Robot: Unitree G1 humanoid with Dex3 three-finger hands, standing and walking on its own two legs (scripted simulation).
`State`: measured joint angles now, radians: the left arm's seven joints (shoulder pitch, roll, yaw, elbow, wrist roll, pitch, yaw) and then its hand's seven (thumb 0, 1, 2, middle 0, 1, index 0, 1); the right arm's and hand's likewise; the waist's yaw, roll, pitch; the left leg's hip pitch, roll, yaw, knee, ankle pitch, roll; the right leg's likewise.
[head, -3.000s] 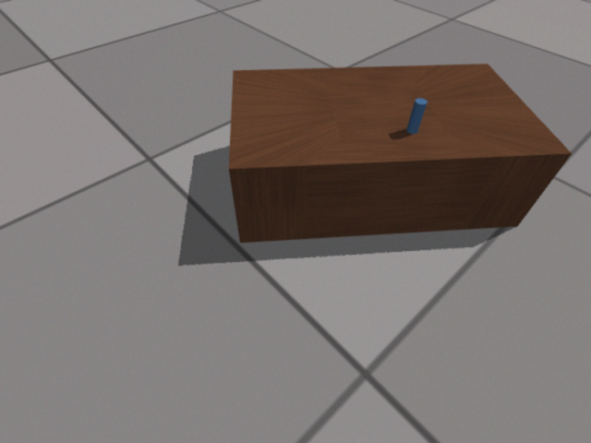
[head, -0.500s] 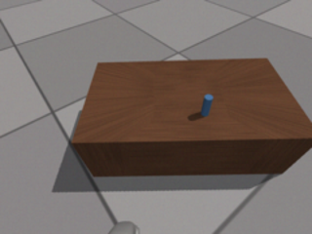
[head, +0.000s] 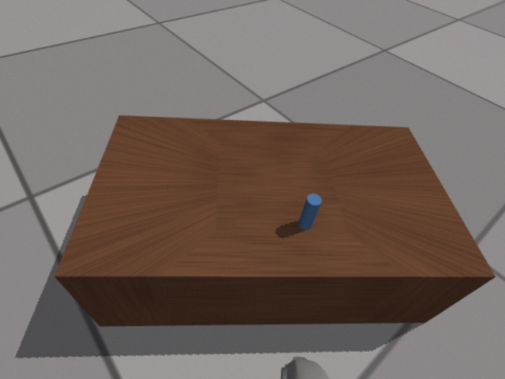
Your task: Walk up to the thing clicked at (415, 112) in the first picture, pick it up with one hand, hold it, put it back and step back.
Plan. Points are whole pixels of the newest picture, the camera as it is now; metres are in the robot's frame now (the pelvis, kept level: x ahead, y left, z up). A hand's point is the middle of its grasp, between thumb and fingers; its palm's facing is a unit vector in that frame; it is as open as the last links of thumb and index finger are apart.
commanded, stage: walk up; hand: right
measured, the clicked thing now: (309, 212) +0.63 -0.19 -0.28
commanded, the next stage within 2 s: none
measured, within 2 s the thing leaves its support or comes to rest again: neither
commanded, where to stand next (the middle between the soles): +0.13 +0.01 m, yaw +2 degrees
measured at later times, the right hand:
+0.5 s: hand out of the picture +0.13 -0.31 -0.17, palm faces -0.12 +0.92 -0.38, open 7.4 cm
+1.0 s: hand out of the picture +0.15 -0.25 -0.16, palm faces -0.07 +0.94 -0.33, open 7.4 cm
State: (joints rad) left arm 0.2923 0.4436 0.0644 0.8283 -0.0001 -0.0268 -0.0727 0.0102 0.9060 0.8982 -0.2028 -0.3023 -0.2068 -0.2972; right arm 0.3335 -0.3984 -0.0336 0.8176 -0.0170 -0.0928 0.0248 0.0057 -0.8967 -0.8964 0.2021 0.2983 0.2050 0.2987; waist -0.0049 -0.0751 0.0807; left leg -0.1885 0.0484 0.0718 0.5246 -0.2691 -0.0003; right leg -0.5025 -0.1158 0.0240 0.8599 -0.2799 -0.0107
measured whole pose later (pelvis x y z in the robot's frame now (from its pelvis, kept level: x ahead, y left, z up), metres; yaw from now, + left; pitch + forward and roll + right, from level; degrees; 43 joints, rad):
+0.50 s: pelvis +0.04 -0.03 -0.02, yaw +4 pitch -2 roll +1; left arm 0.20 0.41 0.03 0.90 0.03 -0.04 0.02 0.01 0.90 0.90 -0.21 -0.30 -0.21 -0.30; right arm 0.20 -0.44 -0.07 0.93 -0.03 0.05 0.03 0.01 -0.90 -0.90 0.20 0.30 0.20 0.30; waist 0.03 0.03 0.10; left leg -0.40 0.04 0.01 0.85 -0.48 0.02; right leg -0.45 -0.11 -0.06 0.73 -0.25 0.01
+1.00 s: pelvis +0.05 +0.00 -0.01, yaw +2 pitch -2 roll +0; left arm 0.17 0.37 0.00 1.05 0.00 -0.03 -0.01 0.01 0.90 0.90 -0.21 -0.30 -0.21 -0.30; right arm 0.15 -0.36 -0.02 1.02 -0.01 -0.02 0.01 0.01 -0.90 -0.90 0.20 0.30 0.20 0.30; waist 0.01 0.01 0.07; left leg -0.23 0.01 0.07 0.61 -0.34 0.02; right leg -0.28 -0.03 0.00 0.62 -0.30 0.01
